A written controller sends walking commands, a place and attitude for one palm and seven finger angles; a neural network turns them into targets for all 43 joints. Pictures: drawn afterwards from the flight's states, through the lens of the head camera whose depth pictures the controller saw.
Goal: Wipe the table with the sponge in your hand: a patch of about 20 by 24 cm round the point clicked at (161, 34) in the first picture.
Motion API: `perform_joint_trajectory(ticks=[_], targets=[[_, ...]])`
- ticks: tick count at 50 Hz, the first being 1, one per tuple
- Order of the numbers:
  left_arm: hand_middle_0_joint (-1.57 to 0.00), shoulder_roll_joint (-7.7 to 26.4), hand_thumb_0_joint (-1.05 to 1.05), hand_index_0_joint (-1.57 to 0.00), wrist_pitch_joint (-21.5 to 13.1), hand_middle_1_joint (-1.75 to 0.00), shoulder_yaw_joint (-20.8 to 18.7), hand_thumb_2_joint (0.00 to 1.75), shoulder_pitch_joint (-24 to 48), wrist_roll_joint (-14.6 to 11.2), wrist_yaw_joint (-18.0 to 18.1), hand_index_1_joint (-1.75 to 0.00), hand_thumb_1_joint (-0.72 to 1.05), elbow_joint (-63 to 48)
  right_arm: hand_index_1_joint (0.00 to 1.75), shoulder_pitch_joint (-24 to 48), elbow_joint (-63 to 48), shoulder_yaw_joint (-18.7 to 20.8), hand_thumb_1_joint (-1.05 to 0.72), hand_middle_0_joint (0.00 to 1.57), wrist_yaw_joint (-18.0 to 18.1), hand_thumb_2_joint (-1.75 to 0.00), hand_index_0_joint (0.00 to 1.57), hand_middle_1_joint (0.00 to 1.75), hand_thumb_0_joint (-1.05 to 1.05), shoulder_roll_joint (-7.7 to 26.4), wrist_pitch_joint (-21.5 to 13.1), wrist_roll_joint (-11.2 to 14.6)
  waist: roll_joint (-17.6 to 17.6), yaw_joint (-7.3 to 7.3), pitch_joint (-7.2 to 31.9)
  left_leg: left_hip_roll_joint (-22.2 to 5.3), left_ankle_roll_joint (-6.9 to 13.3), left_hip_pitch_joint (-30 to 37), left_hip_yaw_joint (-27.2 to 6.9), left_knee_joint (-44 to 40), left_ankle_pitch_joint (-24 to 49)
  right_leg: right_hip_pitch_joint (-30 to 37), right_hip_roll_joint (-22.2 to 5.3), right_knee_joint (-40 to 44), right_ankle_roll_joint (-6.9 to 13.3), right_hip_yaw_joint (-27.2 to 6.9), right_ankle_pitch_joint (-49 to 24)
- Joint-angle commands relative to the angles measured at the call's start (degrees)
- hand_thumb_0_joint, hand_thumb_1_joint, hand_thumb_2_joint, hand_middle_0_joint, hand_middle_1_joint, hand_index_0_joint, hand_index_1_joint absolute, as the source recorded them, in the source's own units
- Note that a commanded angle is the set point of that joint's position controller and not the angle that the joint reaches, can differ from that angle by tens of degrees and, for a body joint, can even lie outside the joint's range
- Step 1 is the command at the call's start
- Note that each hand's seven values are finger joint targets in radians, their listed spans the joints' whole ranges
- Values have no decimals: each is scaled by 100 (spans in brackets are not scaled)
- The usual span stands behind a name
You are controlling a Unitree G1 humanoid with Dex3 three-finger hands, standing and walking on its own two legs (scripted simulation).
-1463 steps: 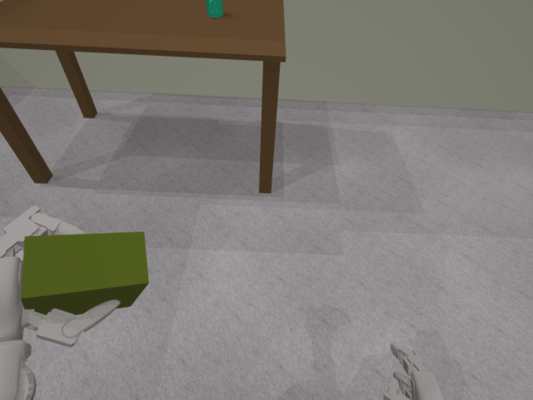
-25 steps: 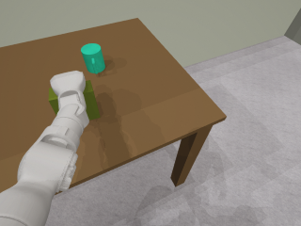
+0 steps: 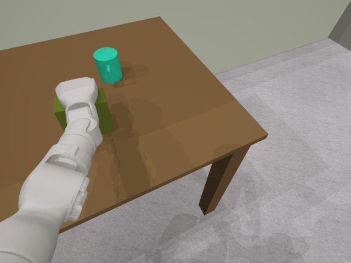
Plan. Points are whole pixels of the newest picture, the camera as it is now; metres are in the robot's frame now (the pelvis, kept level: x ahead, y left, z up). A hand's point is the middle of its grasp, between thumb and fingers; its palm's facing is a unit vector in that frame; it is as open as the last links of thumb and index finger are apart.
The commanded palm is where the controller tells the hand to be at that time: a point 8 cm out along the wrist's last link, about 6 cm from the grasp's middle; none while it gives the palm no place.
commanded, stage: wipe back along the third lane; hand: left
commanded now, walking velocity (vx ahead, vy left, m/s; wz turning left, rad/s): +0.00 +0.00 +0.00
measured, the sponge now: (88, 120) +0.47 +0.22 +0.03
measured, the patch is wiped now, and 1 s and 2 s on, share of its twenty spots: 1.00 1.00 1.00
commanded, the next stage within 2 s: slide back across to the middle lane in 1.44 s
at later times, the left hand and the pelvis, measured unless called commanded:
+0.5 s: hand (89, 125) +0.42 +0.19 +0.07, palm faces -0.04 -0.03 -1.00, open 10.1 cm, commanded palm +0.39 +0.18 +0.11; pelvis +0.01 -0.01 +0.01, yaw +2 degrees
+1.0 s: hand (97, 144) +0.37 +0.16 +0.07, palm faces +0.00 -0.05 -1.00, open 10.1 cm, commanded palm +0.33 +0.15 +0.11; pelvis +0.02 -0.02 +0.01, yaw +3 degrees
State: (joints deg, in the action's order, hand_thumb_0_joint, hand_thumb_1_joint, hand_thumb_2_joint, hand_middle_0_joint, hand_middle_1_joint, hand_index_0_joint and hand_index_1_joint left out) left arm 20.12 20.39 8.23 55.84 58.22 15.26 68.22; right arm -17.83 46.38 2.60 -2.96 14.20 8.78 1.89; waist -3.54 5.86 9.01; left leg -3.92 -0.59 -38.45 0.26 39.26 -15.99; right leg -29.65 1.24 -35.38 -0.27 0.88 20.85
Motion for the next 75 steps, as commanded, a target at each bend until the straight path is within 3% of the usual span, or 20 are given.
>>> perform_joint_trajectory(ticks=[1,2,3,9,15,22,24,27,33,36,44,52,54,57,60,62,69,72,73,75], targets=[[-120,358,0,-120,146,-160,136,130,1517,-9,5,-160,10,-554,30,126,-520,260,-90,20,-2,-90,20,30,0,859,-124,51,323,-24,1583,296,323,2011,80,-317,1540,277,336,486,228,316,-2130],[-120,368,0,-120,199,-160,140,130,1488,-123,-2,-160,10,-518,30,308,-544,260,-90,20,-39,-90,20,30,0,892,-134,62,216,-186,1608,342,285,2015,50,-344,1692,337,309,482,280,355,-2241],[-120,202,0,-120,184,-160,173,130,1265,-56,-14,-160,10,-679,30,207,-544,266,-90,20,-28,-90,20,30,0,851,-102,51,229,-112,1636,293,310,2178,60,-344,1732,336,339,436,264,344,-2245],[-120,-230,0,-120,206,-160,417,130,699,-127,-77,-160,10,-1216,30,595,-727,240,-90,20,-10,-90,20,30,0,768,11,78,329,-248,1474,325,319,2388,80,-434,1845,542,316,542,288,375,-2354],[-120,-271,0,-120,392,-160,467,130,486,-175,-50,-160,10,-1561,30,1011,-844,156,-90,20,71,-90,20,30,0,738,104,104,524,-334,1221,402,317,2395,141,-566,1730,805,249,650,285,365,-2426],[-120,-241,0,-120,562,-160,455,130,302,-208,-193,-160,10,-2130,30,1377,-1023,96,-90,20,144,-90,20,30,0,720,197,129,741,-420,1285,469,329,2521,167,-605,1916,1193,185,699,289,326,-2839],[-120,-462,0,-120,600,-160,737,130,272,-177,-256,-160,10,-2286,30,1443,-1065,77,-90,20,162,-90,20,30,0,712,218,138,517,-378,1157,497,324,2589,193,-604,1848,1115,176,717,293,319,-2762],[-120,-474,0,-120,586,-160,671,130,-57,-191,-344,-160,10,-2588,30,1547,-1180,96,-90,20,151,-90,20,30,0,699,229,136,684,-471,1335,505,332,2650,182,-568,2084,1334,167,693,308,312,-3079],[-120,-366,0,-120,616,-160,644,130,-858,-237,-436,-160,10,-3101,30,1718,-1304,67,-90,20,142,-90,20,30,0,747,244,166,817,-590,1142,557,333,2605,243,-572,2177,1586,131,670,296,286,-3518],[-120,-619,0,-120,662,-160,867,130,-1229,-243,-477,-160,10,-3481,30,1793,-1374,77,-90,20,83,-90,20,30,0,729,210,179,763,-631,1115,570,343,2677,265,-560,2272,1610,143,663,311,306,-3633],[-120,-820,0,-120,869,-160,1169,130,-1656,-275,-548,-160,10,-4150,30,2073,-1475,62,-90,20,17,-90,20,30,0,700,184,234,726,-690,860,561,331,2724,243,-650,2061,1512,159,677,342,326,-3224],[-120,-528,0,-120,921,-160,873,130,-2239,-277,-559,-160,10,-4492,30,2311,-1586,25,-90,20,32,-90,20,30,0,677,151,247,952,-887,761,558,313,2653,259,-756,1830,1635,135,734,329,253,-2994],[-120,-747,0,-120,919,-160,1111,130,-2177,-268,-554,-160,10,-4609,30,2334,-1598,14,-90,20,26,-90,20,30,0,644,149,250,858,-826,701,568,313,2703,297,-746,1766,1567,122,735,323,264,-2905],[-120,-480,0,-120,951,-160,861,130,-2285,-275,-544,-160,10,-4659,30,2433,-1607,-3,-90,20,49,-90,20,30,0,660,149,257,844,-900,653,546,289,2675,273,-804,1614,1554,131,793,338,203,-2650],[-120,-775,0,-120,965,-160,1170,130,-2223,-270,-546,-160,10,-4692,30,2441,-1601,-9,-90,20,35,-90,20,30,0,624,119,257,839,-845,601,559,303,2727,293,-793,1562,1482,126,784,332,235,-2562],[-120,-552,0,-120,973,-160,921,130,-2487,-284,-547,-160,10,-4750,30,2529,-1646,-8,-90,20,40,-90,20,30,0,632,117,257,929,-949,635,559,298,2683,282,-822,1543,1575,125,839,338,166,-2569],[-120,-868,0,-120,989,-160,1299,130,-2591,-273,-572,-160,10,-5004,30,2602,-1696,-28,-90,20,-4,-90,20,30,0,594,93,277,783,-899,476,548,295,2713,288,-844,1411,1466,124,804,341,223,-2274],[-120,-610,0,-120,1022,-160,1037,130,-2824,-269,-568,-160,10,-5071,30,2648,-1693,-25,-90,20,2,-90,20,30,0,621,88,270,848,-986,525,533,279,2694,267,-873,1406,1545,136,836,357,156,-2252],[-120,-854,0,-120,1025,-160,1310,130,-2859,-277,-583,-160,10,-5159,30,2660,-1734,-34,-90,20,-23,-90,20,30,0,593,85,284,812,-942,463,543,292,2699,290,-858,1398,1521,117,793,344,194,-2262],[-120,-835,0,-120,1027,-160,1304,130,-2903,-266,-589,-160,10,-5135,30,2653,-1701,-24,-90,20,-44,-90,20,30,0,596,79,287,820,-942,407,536,292,2707,282,-844,1410,1473,126,799,349,197,-2271]])
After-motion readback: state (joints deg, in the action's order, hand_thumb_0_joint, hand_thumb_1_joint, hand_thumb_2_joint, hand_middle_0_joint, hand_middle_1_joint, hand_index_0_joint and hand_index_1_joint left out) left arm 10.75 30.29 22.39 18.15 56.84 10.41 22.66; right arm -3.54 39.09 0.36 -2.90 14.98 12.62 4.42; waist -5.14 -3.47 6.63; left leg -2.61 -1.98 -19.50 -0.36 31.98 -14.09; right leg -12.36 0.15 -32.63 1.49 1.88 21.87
